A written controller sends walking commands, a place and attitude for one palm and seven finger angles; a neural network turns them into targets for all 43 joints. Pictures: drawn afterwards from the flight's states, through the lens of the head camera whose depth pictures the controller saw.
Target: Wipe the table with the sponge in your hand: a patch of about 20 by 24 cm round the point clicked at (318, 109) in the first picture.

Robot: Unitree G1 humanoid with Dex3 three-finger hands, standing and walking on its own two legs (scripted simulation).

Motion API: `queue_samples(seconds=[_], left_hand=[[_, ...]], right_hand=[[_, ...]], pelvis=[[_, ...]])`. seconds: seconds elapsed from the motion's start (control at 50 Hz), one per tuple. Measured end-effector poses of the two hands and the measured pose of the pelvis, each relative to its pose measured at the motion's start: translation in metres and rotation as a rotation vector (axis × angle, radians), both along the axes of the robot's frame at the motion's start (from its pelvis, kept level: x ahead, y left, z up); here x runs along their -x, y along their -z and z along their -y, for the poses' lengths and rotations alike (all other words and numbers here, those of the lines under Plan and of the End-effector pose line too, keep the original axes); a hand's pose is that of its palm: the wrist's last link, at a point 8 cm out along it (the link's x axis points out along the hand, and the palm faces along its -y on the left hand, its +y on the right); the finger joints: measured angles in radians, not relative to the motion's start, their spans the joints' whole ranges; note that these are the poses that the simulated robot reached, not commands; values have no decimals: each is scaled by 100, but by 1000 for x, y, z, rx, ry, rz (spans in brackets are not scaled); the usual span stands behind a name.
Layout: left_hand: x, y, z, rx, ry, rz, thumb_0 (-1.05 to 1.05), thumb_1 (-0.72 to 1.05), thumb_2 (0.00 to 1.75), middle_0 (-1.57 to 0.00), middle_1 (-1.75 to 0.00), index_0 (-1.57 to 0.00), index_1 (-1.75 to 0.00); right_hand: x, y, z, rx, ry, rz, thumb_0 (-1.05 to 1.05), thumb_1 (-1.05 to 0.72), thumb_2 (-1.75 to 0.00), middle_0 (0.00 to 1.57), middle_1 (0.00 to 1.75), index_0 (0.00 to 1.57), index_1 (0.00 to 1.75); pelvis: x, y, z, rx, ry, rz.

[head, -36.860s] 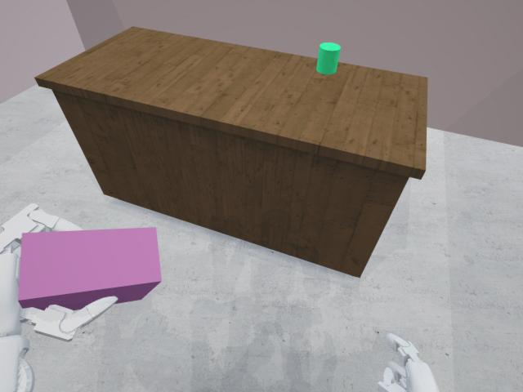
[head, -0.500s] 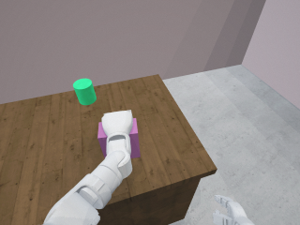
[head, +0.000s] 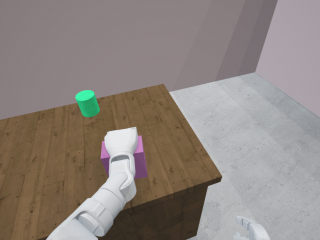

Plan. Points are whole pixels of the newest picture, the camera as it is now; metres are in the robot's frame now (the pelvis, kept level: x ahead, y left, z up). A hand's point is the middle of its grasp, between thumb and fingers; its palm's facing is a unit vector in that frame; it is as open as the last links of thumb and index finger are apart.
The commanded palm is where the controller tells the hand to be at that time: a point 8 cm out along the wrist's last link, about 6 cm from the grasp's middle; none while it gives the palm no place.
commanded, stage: wipe back along the third lane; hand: left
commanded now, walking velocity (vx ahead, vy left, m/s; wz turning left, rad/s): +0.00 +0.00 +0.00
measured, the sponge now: (127, 163) +0.35 +0.15 -0.02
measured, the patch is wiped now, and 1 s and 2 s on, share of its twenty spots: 0.95 0.95 0.95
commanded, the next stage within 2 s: slide back across to the middle lane in 0.38 s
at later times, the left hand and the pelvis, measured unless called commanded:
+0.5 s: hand (127, 157) +0.33 +0.14 +0.03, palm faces -0.01 -0.07 -1.00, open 10.1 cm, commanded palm +0.29 +0.13 +0.06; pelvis +0.01 -0.01 +0.00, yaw +0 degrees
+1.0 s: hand (117, 161) +0.31 +0.16 +0.04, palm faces +0.00 -0.14 -0.99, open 10.1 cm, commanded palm +0.27 +0.18 +0.08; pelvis +0.00 +0.00 +0.00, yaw -2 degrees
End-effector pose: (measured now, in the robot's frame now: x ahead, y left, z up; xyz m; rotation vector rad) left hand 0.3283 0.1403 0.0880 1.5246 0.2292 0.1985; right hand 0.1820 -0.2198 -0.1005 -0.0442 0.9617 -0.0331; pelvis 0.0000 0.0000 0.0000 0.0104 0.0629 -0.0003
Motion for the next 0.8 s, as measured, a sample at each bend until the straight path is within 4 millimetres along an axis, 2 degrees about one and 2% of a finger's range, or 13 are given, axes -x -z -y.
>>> queue_samples(seconds=[0.2, 0.34, 0.44, 0.6, 0.8], left_hand=[[11, 1, 6, 16, 2, 1, 0, -46, 104, -68, -137, -70, -136], [13, 2, 5, 26, 2, 2, 0, -46, 104, -68, -137, -70, -136], [14, 2, 5, 32, 6, 6, 0, -46, 104, -68, -137, -70, -136], [15, 1, 2, 48, 8, 10, 0, -46, 104, -68, -137, -70, -136], [28, -5, -10, 100, -7, 26, 0, -46, 104, -68, -137, -70, -136]], right_hand=[[-39, -17, -5, -22, -47, 91, 1, -91, -89, 20, 30, 20, 30], [-52, -24, -7, -24, -62, 126, 1, -91, -89, 20, 30, 20, 30], [-50, -23, -5, -20, -57, 120, 1, -91, -89, 20, 30, 20, 30], [-34, -15, -3, -17, -32, 88, 1, -91, -89, 20, 30, 20, 30], [-22, -16, -2, -12, -8, 96, 1, -91, -89, 20, 30, 20, 30]], pelvis=[[-6, 0, 7, -3, -1, 18], [-8, 1, 10, -4, 0, 17], [-8, 1, 9, -4, 3, 15], [-6, 1, 6, -5, 11, 17], [-4, -1, 2, -5, 26, 46]])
